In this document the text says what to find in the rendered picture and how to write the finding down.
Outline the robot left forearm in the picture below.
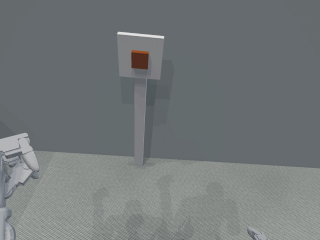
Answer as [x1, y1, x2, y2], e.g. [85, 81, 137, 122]
[0, 207, 16, 240]

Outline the left robot hand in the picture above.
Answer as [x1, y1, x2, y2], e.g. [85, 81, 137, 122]
[0, 133, 40, 208]

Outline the button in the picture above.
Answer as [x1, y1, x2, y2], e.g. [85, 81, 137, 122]
[131, 50, 149, 70]

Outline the right robot hand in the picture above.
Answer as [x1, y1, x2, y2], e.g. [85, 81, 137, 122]
[247, 226, 268, 240]

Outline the panel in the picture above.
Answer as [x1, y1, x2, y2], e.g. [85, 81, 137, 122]
[117, 32, 164, 166]

